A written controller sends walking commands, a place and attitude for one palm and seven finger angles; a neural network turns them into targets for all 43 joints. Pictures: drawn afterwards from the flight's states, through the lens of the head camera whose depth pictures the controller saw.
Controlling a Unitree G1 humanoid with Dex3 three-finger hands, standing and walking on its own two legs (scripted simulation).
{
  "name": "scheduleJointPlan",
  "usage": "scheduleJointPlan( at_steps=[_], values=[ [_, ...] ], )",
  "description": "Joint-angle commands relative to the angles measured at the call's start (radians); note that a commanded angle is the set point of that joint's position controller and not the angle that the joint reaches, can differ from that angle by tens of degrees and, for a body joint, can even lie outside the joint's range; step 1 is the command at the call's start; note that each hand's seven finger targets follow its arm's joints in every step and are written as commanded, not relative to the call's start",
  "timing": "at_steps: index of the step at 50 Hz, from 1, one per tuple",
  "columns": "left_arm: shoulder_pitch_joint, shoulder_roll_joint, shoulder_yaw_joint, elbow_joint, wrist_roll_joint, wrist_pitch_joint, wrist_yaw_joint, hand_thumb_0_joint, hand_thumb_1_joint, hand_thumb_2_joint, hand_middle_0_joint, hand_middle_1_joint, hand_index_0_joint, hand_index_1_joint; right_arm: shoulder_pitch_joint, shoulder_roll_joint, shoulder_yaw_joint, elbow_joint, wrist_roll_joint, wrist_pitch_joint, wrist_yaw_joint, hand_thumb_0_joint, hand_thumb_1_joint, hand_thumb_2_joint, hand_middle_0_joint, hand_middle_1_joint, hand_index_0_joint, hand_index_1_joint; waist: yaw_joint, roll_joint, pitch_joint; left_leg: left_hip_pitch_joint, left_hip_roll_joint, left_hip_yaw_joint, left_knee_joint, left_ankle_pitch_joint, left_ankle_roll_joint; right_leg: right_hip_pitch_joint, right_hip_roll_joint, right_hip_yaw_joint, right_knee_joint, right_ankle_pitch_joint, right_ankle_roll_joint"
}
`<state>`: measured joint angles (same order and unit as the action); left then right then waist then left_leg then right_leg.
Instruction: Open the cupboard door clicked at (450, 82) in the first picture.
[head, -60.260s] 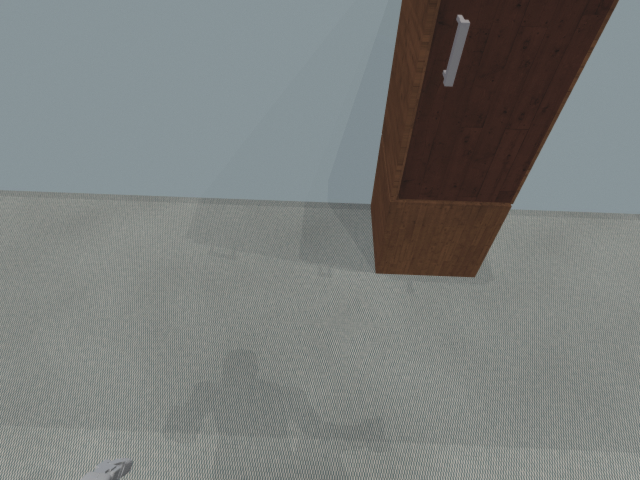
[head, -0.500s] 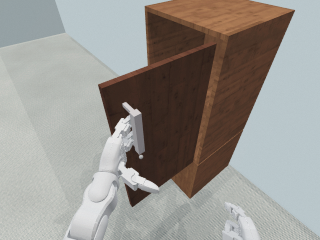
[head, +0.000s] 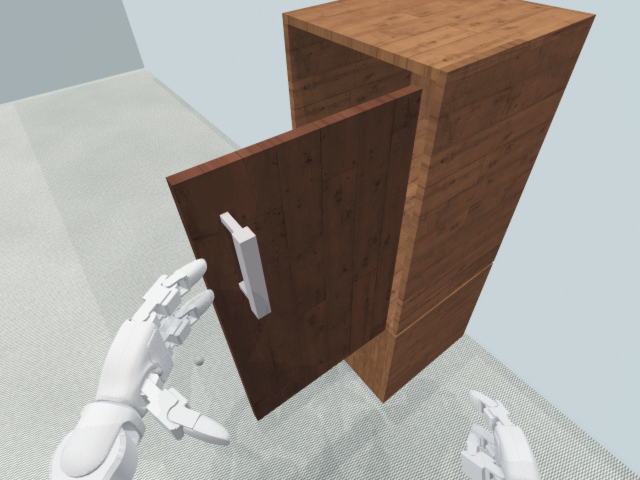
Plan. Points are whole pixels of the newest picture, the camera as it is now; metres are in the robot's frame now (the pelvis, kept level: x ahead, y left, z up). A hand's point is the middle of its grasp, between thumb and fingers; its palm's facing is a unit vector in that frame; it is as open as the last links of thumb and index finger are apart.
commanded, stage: slide the hand sideways off the handle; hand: left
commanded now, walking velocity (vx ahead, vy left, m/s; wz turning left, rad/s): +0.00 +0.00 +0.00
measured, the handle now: (245, 267) +0.33 +0.12 +0.13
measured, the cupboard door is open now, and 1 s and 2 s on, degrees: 89 89 89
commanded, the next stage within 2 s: draw the hand back to the body in 0.16 s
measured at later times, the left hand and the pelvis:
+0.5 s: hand (137, 371) +0.19 +0.20 +0.13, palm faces -0.01 -1.00 -0.07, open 16.3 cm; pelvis -0.02 +0.03 +0.00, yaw +0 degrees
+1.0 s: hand (76, 364) +0.19 +0.25 +0.14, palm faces +0.30 -0.91 -0.27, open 14.6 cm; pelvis -0.01 +0.05 +0.01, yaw +0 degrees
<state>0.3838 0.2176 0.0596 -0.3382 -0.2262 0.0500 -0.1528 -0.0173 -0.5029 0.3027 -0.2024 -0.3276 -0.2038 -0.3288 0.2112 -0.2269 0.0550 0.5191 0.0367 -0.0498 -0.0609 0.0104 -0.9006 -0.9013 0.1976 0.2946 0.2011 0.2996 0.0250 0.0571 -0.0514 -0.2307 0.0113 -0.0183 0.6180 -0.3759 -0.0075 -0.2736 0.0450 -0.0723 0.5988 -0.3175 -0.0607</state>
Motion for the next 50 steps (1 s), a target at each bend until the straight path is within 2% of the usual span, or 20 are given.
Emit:
scheduleJointPlan(
  at_steps=[1,3,6,7,10,12,13,16,18,23,28,33,38,39,40,41,42,44,45,50],
  values=[
    [-0.099,0.146,0.190,-0.192,-0.050,-0.098,-0.016,0.000,-0.500,0.300,-0.150,-0.300,-0.150,-0.300,-0.112,-0.089,-0.034,-0.161,0.003,-0.087,-0.014,0.000,-0.900,-0.900,0.200,0.300,0.200,0.300,0.010,-0.093,-0.100,-0.082,-0.028,0.013,-0.039,0.224,0.031,0.121,-0.074,0.122,-0.121,0.307,0.070],
    [-0.091,0.157,0.203,-0.183,-0.060,-0.108,-0.034,0.000,-0.500,0.300,-0.150,-0.300,-0.150,-0.300,-0.114,-0.094,-0.038,-0.160,0.004,-0.100,-0.015,0.000,-0.900,-0.900,0.200,0.300,0.200,0.300,0.009,-0.109,-0.102,-0.099,-0.027,0.010,-0.029,0.211,0.031,0.123,-0.085,0.143,-0.127,0.292,0.079],
    [-0.074,0.137,0.171,-0.214,-0.076,-0.129,-0.075,0.000,-0.500,0.300,-0.150,-0.300,-0.150,-0.300,-0.103,-0.102,-0.039,-0.164,0.008,-0.134,-0.016,0.000,-0.900,-0.900,0.200,0.300,0.200,0.300,0.006,-0.049,-0.109,-0.086,-0.030,0.007,-0.024,0.216,0.033,0.101,-0.079,0.126,-0.117,0.292,0.074],
    [-0.101,0.124,0.142,-0.213,-0.079,-0.135,-0.087,0.000,-0.500,0.300,-0.150,-0.300,-0.150,-0.300,-0.107,-0.106,-0.038,-0.159,0.011,-0.146,-0.016,0.000,-0.900,-0.900,0.200,0.300,0.200,0.300,-0.008,-0.044,-0.094,-0.088,-0.028,0.005,-0.018,0.213,0.033,0.087,-0.082,0.130,-0.120,0.281,0.075],
    [-0.109,0.130,0.139,-0.196,-0.090,-0.151,-0.109,0.000,-0.500,0.300,-0.150,-0.300,-0.150,-0.300,-0.095,-0.114,-0.045,-0.147,0.013,-0.179,-0.025,0.000,-0.900,-0.900,0.200,0.300,0.200,0.300,-0.014,-0.095,-0.074,-0.102,-0.028,-0.006,-0.013,0.180,0.036,0.049,-0.077,0.126,-0.131,0.196,0.076],
    [-0.113,0.157,0.163,-0.175,-0.087,-0.156,-0.103,0.000,-0.500,0.300,-0.150,-0.300,-0.150,-0.300,-0.095,-0.120,-0.048,-0.134,0.013,-0.195,-0.027,0.000,-0.900,-0.900,0.200,0.300,0.200,0.300,-0.009,-0.087,-0.050,-0.109,-0.027,-0.006,-0.012,0.152,0.036,0.026,-0.075,0.127,-0.143,0.098,0.067],
    [-0.134,0.130,0.131,-0.182,-0.083,-0.156,-0.100,0.000,-0.500,0.300,-0.150,-0.300,-0.150,-0.300,-0.104,-0.115,-0.044,-0.139,0.013,-0.202,-0.028,0.000,-0.900,-0.900,0.200,0.300,0.200,0.300,-0.008,-0.072,-0.038,-0.115,-0.029,-0.009,-0.019,0.130,0.037,0.010,-0.076,0.126,-0.148,0.046,0.064],
    [-0.156,0.169,0.174,-0.200,-0.069,-0.152,-0.067,0.000,-0.500,0.300,-0.150,-0.300,-0.150,-0.300,-0.106,-0.112,-0.044,-0.136,0.015,-0.212,-0.030,0.000,-0.900,-0.900,0.200,0.300,0.200,0.300,0.006,-0.039,-0.040,-0.102,-0.027,-0.014,-0.042,0.102,0.035,0.000,-0.067,0.098,-0.146,-0.028,0.051],
    [-0.157,0.174,0.183,-0.233,-0.060,-0.148,-0.045,0.000,-0.500,0.300,-0.150,-0.300,-0.150,-0.300,-0.112,-0.106,-0.039,-0.143,0.012,-0.220,-0.030,0.000,-0.900,-0.900,0.200,0.300,0.200,0.300,0.020,-0.020,-0.070,-0.086,-0.027,-0.019,-0.062,0.117,0.035,0.020,-0.061,0.070,-0.125,0.006,0.045],
    [-0.107,0.138,0.152,-0.245,-0.062,-0.111,-0.054,0.000,-0.500,0.300,-0.150,-0.300,-0.150,-0.300,-0.107,-0.105,-0.030,-0.146,0.016,-0.230,-0.022,0.000,-0.900,-0.900,0.200,0.300,0.200,0.300,0.022,-0.006,-0.085,-0.057,-0.020,-0.024,-0.089,0.183,0.030,0.041,-0.042,0.022,-0.091,0.139,0.039],
    [-0.116,0.146,0.156,-0.238,-0.062,-0.037,-0.074,0.000,-0.500,0.300,-0.150,-0.300,-0.150,-0.300,-0.114,-0.118,-0.028,-0.141,0.020,-0.222,-0.024,0.000,-0.900,-0.900,0.200,0.300,0.200,0.300,0.016,-0.044,-0.023,-0.062,-0.012,-0.036,-0.113,0.159,0.028,0.021,-0.035,0.008,-0.104,0.109,0.041],
    [-0.140,0.176,0.195,-0.314,-0.057,-0.014,-0.063,0.000,-0.500,0.300,-0.150,-0.300,-0.150,-0.300,-0.121,-0.115,-0.025,-0.146,0.017,-0.221,-0.023,0.000,-0.900,-0.900,0.200,0.300,0.200,0.300,0.024,-0.018,-0.061,-0.033,-0.009,-0.048,-0.129,0.186,0.018,0.036,-0.031,-0.002,-0.098,0.116,0.036],
    [-0.139,0.193,0.230,-0.323,-0.071,-0.019,-0.071,0.000,-0.325,0.375,-0.156,-0.300,-0.156,-0.300,-0.116,-0.115,-0.024,-0.133,0.016,-0.225,-0.020,0.000,-0.900,-0.900,0.200,0.300,0.200,0.300,0.023,0.011,-0.065,-0.016,-0.009,-0.055,-0.134,0.235,0.003,0.048,-0.027,-0.010,-0.098,0.160,0.033],
    [-0.168,0.292,0.247,-0.420,0.089,-0.085,0.092,0.000,-0.290,0.390,-0.158,-0.300,-0.158,-0.300,-0.128,-0.098,-0.031,-0.142,-0.013,-0.221,-0.028,0.000,-0.900,-0.900,0.200,0.300,0.200,0.300,0.049,0.038,-0.001,-0.068,0.001,-0.055,-0.171,0.201,0.012,0.088,-0.035,0.039,-0.126,0.142,0.025],
    [-0.068,0.189,0.194,-0.346,0.103,-0.094,0.156,0.000,-0.255,0.405,-0.159,-0.300,-0.159,-0.300,-0.108,-0.091,-0.028,-0.126,-0.026,-0.218,-0.028,0.000,-0.900,-0.900,0.200,0.300,0.200,0.300,0.031,0.017,0.031,-0.072,0.004,-0.063,-0.189,0.174,0.001,0.083,-0.040,0.030,-0.125,0.118,0.021],
    [-0.003,0.137,0.158,-0.303,0.109,-0.092,0.181,0.000,-0.220,0.420,-0.160,-0.300,-0.160,-0.300,-0.100,-0.092,-0.028,-0.123,-0.027,-0.208,-0.022,0.000,-0.900,-0.900,0.200,0.300,0.200,0.300,0.026,-0.012,0.058,-0.082,0.008,-0.068,-0.199,0.170,-0.003,0.075,-0.040,0.025,-0.122,0.116,0.023],
    [0.002,0.142,0.152,-0.310,0.125,-0.099,0.200,0.000,-0.185,0.435,-0.161,-0.300,-0.161,-0.300,-0.105,-0.101,-0.035,-0.119,-0.025,-0.199,-0.014,0.000,-0.900,-0.900,0.200,0.300,0.200,0.300,0.030,-0.033,0.050,-0.075,0.018,-0.070,-0.206,0.184,0.001,0.094,-0.038,0.030,-0.128,0.122,0.023],
    [-0.035,0.163,0.159,-0.351,0.146,-0.126,0.232,0.000,-0.115,0.465,-0.164,-0.300,-0.164,-0.300,-0.103,-0.103,-0.040,-0.111,-0.030,-0.183,-0.010,0.000,-0.900,-0.900,0.200,0.300,0.200,0.300,0.025,0.045,0.015,-0.039,0.018,-0.058,-0.214,0.211,-0.002,0.122,-0.046,0.037,-0.133,0.140,0.022],
    [-0.029,0.169,0.164,-0.359,0.156,-0.140,0.245,0.000,-0.080,0.480,-0.165,-0.300,-0.165,-0.300,-0.102,-0.101,-0.041,-0.107,-0.032,-0.180,-0.008,0.000,-0.900,-0.900,0.200,0.300,0.200,0.300,0.026,0.056,-0.001,-0.021,0.018,-0.057,-0.218,0.228,-0.004,0.131,-0.047,0.039,-0.136,0.148,0.021],
    [-0.028,0.211,0.206,-0.363,0.177,-0.174,0.286,0.000,0.095,0.555,-0.171,-0.300,-0.171,-0.300,-0.110,-0.101,-0.049,-0.090,-0.039,-0.168,-0.012,0.000,-0.900,-0.900,0.200,0.300,0.200,0.300,0.030,0.012,-0.032,0.017,0.021,-0.049,-0.236,0.290,-0.004,0.178,-0.047,0.039,-0.153,0.184,0.022]
  ],
)
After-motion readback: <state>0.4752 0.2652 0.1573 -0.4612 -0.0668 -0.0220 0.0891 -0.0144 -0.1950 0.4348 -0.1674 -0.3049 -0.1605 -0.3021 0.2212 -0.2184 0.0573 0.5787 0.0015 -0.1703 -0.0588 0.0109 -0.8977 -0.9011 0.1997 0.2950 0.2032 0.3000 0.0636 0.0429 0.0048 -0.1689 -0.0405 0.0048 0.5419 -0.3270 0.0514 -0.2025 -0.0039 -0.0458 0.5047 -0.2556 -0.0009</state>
